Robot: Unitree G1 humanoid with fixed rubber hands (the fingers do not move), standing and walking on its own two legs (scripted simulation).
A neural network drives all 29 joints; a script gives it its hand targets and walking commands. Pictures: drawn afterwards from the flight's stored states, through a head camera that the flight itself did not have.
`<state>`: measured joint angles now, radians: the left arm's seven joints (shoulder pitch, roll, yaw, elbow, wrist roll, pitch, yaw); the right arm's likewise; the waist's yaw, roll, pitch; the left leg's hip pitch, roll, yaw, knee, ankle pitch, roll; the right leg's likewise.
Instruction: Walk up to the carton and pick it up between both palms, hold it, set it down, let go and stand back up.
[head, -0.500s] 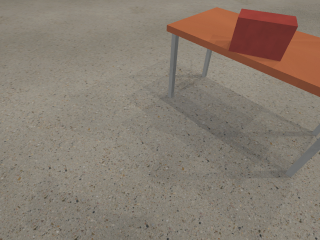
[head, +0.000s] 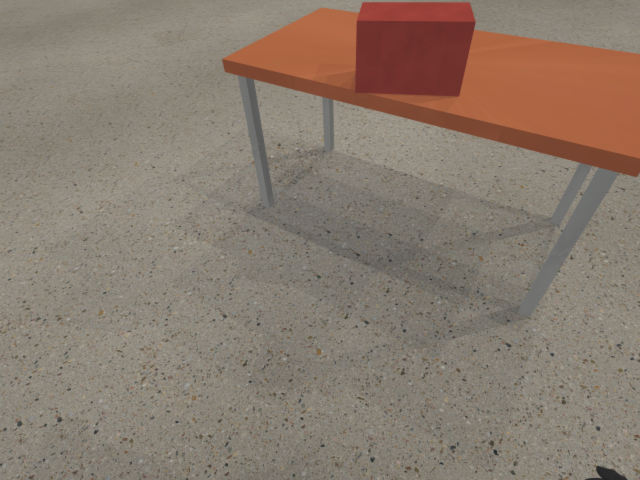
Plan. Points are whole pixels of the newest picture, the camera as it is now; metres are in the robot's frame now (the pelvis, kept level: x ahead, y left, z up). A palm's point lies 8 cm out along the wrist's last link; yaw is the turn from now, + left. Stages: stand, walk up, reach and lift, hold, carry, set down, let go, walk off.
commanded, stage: walk up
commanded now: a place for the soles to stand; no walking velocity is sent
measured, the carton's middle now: (410, 49) +1.24 -0.22 +0.05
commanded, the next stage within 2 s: none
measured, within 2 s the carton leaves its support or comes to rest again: neither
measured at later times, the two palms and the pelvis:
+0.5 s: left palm (135, 301) +0.43 +0.33 -0.05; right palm out of the picture +0.12 -0.29 -0.04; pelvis +0.21 +0.05 +0.03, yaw -15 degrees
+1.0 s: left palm (155, 236) +0.61 +0.37 -0.07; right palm (522, 321) +0.40 -0.30 -0.07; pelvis +0.44 +0.06 +0.00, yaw -24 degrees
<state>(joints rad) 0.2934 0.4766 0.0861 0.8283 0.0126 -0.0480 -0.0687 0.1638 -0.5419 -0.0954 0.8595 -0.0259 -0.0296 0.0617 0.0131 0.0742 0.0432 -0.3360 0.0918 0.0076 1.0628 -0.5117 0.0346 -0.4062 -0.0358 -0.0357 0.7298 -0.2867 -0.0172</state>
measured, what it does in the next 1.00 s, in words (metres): walks ahead, turning right: left foot, then right foot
